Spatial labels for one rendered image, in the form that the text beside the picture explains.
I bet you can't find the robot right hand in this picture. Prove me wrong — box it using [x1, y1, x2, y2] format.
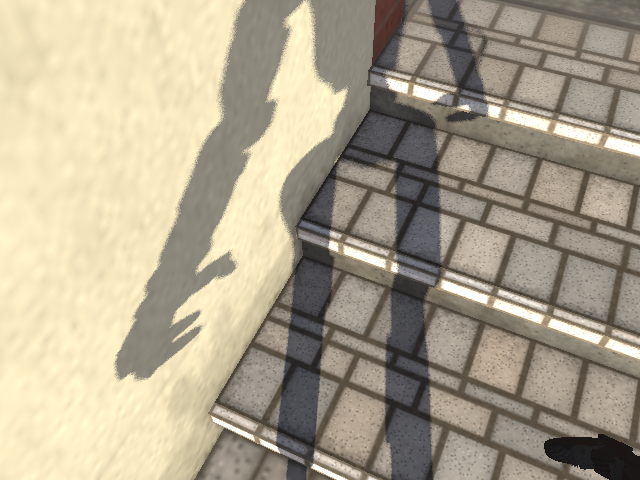
[544, 434, 640, 480]

